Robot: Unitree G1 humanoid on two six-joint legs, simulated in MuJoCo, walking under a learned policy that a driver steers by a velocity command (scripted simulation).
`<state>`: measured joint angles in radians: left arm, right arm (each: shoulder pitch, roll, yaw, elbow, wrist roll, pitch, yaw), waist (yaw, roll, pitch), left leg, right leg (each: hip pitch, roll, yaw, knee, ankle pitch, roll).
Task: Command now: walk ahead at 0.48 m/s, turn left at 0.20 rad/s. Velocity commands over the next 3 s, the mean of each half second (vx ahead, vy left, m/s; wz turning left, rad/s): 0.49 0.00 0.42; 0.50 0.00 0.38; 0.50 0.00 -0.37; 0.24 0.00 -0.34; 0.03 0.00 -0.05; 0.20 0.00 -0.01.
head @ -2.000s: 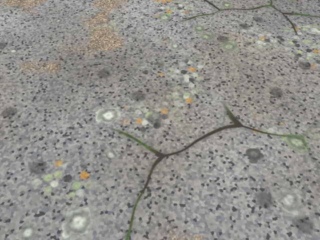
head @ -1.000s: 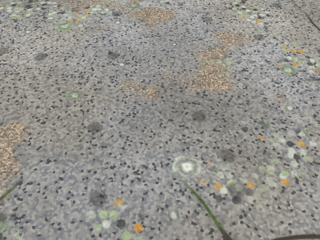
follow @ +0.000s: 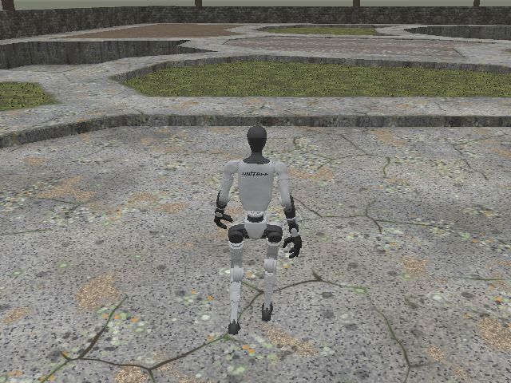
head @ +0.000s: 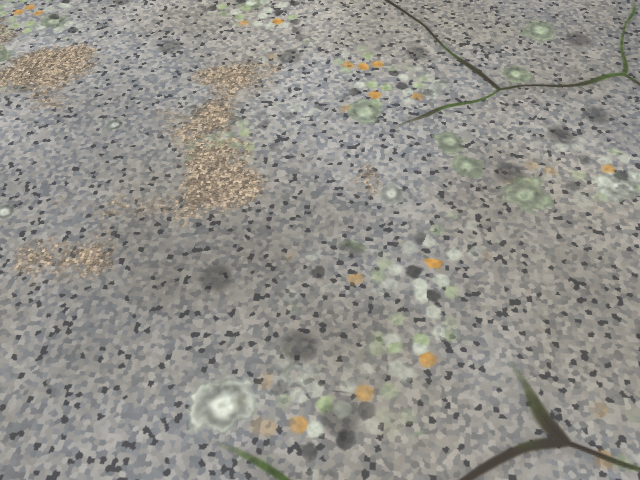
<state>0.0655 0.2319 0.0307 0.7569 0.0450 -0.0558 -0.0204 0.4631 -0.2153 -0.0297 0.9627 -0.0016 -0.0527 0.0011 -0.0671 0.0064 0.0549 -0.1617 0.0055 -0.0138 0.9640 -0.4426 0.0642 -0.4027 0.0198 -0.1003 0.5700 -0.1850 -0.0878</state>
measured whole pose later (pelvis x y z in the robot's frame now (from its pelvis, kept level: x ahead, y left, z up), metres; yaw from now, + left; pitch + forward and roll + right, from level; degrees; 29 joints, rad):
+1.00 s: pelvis +0.55 +0.10 +0.00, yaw +26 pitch +1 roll +1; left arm 0.05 0.24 0.01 0.73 0.03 -0.05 -0.03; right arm 0.45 -0.27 -0.05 0.93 -0.03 -0.07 -0.01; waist -0.08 -0.02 0.04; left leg 0.11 -0.12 -0.12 0.31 -0.41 0.10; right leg -0.49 0.00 -0.06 0.53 -0.10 -0.07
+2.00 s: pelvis +0.95 +0.23 +0.01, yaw +2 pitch +0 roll +1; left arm 0.13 0.22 0.01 0.77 0.04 0.00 -0.02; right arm 0.33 -0.25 -0.02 0.86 -0.01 -0.03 0.00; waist -0.06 -0.01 0.04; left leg -0.18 0.01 0.11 0.51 -0.32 0.02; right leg -0.33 0.03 0.01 0.50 -0.15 -0.04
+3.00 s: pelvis +1.05 +0.22 +0.01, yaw +2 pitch +0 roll +0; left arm 0.36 0.19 0.04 1.06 0.02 -0.07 0.00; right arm 0.34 -0.22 -0.05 1.08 -0.03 -0.03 0.01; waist 0.01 0.03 0.00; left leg -0.30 0.01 0.00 0.92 -0.41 0.10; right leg -0.17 0.04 -0.07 0.46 -0.29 -0.08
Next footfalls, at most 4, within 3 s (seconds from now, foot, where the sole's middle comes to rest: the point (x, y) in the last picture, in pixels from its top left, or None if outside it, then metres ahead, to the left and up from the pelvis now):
0.48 left None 0.39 0.11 -0.76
1.00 right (277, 350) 0.74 0.09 -0.76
1.54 left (170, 283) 0.95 0.35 -0.76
1.98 right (252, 247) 1.04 0.15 -0.76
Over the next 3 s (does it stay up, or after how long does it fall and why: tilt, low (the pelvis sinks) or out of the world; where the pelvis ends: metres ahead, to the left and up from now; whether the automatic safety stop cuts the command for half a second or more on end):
stays up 1.05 0.22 0.01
